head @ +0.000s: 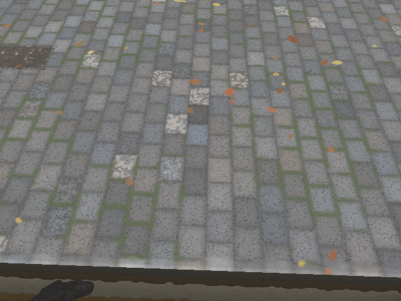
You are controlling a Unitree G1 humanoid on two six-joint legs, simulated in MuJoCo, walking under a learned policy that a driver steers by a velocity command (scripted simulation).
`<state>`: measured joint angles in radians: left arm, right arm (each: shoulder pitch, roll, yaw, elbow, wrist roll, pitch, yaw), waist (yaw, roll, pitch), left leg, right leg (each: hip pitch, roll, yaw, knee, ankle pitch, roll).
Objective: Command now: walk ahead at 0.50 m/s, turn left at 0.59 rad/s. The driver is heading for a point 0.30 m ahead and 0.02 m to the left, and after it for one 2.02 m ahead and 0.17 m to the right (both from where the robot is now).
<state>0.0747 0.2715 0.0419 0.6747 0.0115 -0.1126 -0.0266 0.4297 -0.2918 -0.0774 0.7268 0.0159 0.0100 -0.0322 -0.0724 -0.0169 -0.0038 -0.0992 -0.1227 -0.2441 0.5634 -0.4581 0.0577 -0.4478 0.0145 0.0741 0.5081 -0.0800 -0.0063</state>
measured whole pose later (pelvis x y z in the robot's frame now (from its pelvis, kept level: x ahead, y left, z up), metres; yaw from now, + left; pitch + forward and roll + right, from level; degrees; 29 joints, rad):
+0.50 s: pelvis +0.21 +0.04 +0.01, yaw +11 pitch +2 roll -2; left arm 0.34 0.32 0.05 0.95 -0.02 -0.04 -0.02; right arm 0.13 -0.26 -0.04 0.58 0.01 -0.01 0.02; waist 0.07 0.02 0.00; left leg -0.37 0.03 0.02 0.58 -0.24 0.04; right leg -0.08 -0.06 -0.11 0.52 -0.40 -0.01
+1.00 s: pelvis +0.51 +0.07 -0.02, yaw +1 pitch +2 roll -2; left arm 0.01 0.27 0.04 0.72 -0.02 -0.11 -0.05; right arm 0.50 -0.26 -0.04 0.86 0.02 -0.08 -0.04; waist -0.06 -0.05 0.02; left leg 0.38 0.04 0.24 0.04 -0.45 -0.06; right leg -0.79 0.02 -0.07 0.62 0.20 -0.12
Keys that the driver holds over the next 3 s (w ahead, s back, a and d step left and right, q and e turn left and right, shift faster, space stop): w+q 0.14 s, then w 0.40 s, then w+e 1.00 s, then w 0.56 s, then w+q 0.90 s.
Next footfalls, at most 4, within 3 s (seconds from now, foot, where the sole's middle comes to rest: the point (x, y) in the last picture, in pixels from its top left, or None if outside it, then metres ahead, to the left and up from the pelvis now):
0.48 left None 0.27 0.16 -0.76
1.06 right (196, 217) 0.82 -0.02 -0.76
1.58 left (161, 159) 1.11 0.11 -0.76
2.14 right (237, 124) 1.30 -0.24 -0.76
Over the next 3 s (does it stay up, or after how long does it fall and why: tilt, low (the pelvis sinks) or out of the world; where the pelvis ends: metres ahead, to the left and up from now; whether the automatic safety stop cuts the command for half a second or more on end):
stays up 1.64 -0.17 0.02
